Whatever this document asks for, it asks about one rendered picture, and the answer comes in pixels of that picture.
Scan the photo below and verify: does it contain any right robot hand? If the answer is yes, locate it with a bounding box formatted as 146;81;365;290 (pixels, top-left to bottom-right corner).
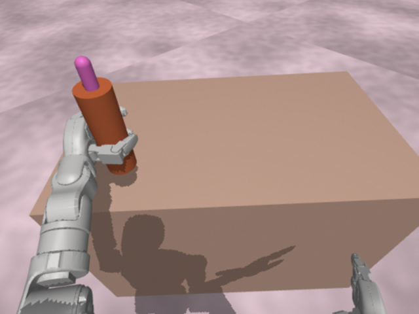
332;253;386;314

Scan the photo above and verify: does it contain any left robot arm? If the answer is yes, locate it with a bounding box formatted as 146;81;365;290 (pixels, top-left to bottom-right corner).
16;154;98;314

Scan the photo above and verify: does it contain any left robot hand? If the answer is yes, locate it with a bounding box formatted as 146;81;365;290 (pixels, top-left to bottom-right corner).
63;106;138;165

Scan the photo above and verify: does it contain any bottle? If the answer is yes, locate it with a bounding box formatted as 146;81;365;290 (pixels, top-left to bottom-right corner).
72;56;137;175

